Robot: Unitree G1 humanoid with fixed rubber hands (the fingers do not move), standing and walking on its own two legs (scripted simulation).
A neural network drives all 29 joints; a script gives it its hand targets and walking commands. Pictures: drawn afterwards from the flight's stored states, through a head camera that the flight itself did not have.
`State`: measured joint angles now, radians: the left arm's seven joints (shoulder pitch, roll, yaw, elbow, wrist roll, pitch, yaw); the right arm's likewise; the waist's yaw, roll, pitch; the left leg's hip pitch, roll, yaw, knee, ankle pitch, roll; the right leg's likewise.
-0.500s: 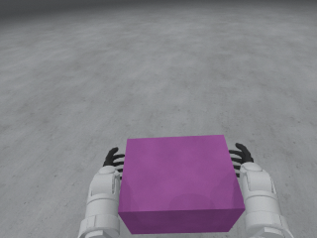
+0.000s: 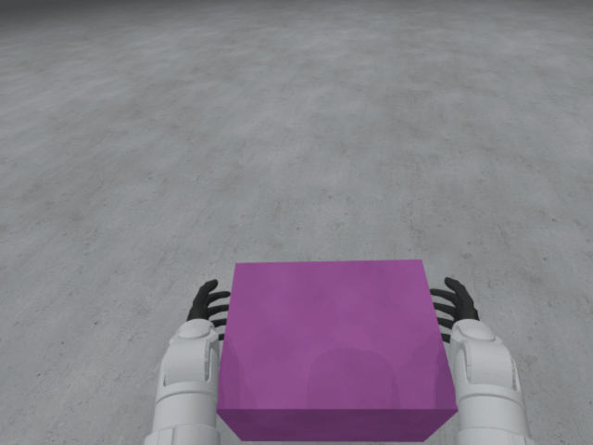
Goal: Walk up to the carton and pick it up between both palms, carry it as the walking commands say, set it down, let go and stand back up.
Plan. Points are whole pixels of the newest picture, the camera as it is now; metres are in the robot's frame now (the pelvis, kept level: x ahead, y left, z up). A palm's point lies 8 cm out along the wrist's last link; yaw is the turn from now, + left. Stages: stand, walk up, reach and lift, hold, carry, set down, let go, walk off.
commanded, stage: reach and lift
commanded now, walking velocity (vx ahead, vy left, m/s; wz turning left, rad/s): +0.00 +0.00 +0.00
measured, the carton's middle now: (329, 352) +0.29 -0.01 -0.05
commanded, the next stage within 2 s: hold in 0.20 s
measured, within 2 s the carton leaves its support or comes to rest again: neither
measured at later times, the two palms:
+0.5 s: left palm (202, 333) +0.27 +0.17 +0.04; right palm (469, 337) +0.27 -0.19 +0.03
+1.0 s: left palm (201, 324) +0.28 +0.18 +0.04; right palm (464, 327) +0.28 -0.19 +0.04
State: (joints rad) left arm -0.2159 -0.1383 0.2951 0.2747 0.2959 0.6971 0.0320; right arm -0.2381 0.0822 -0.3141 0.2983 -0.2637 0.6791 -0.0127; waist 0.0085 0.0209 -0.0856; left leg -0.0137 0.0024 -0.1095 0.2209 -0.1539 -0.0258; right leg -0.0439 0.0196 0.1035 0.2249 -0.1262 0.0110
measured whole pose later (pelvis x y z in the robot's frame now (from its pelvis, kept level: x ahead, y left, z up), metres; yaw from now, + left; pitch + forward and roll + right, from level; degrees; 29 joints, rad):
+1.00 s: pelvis +0.01 +0.01 +0.00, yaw +0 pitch -4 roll +0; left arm -0.22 -0.14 0.30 0.31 0.29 0.68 0.03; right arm -0.22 0.08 -0.33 0.29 -0.27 0.68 0.00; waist 0.01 0.02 -0.10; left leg 0.02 -0.01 -0.10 0.20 -0.16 -0.01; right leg -0.02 0.01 0.10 0.21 -0.13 0.02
